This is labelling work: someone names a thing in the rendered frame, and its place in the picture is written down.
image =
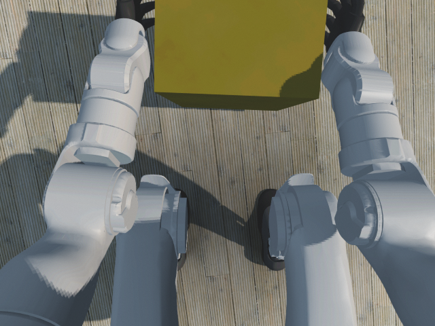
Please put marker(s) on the carton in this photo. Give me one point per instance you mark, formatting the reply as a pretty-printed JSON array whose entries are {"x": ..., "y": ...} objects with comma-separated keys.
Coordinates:
[{"x": 239, "y": 54}]

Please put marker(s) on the robot right upper arm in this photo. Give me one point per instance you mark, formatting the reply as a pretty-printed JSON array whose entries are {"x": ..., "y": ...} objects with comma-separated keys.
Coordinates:
[{"x": 392, "y": 222}]

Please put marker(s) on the right robot forearm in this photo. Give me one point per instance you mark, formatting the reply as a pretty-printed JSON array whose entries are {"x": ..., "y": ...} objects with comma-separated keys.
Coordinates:
[{"x": 362, "y": 97}]

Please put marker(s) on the robot left upper arm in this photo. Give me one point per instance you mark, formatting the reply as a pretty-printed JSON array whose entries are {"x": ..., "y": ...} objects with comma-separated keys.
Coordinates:
[{"x": 52, "y": 282}]

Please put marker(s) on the robot left thigh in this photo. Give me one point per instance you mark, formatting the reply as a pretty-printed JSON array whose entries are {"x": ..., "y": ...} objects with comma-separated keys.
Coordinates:
[{"x": 145, "y": 275}]

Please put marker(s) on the left robot forearm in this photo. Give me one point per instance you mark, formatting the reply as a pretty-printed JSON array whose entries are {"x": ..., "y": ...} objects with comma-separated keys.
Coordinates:
[{"x": 104, "y": 132}]

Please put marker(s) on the robot right hand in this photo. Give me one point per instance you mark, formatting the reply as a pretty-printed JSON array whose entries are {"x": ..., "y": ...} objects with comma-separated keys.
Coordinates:
[{"x": 349, "y": 17}]

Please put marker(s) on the robot right shin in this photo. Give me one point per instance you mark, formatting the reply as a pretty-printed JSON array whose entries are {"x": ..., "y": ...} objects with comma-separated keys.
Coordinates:
[{"x": 303, "y": 179}]

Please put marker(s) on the robot left hand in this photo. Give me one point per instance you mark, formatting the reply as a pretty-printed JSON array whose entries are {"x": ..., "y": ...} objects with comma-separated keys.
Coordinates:
[{"x": 132, "y": 9}]

